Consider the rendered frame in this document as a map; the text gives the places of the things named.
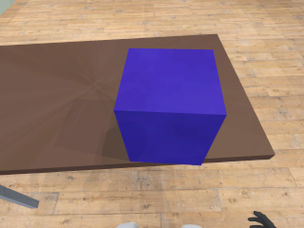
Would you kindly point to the robot right hand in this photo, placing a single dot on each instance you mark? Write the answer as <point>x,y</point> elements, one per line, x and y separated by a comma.
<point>261,218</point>

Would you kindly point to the table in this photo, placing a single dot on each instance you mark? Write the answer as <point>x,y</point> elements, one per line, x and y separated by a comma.
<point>57,108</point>

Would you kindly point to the carton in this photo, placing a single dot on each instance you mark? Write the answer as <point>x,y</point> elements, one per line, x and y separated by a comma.
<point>169,105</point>

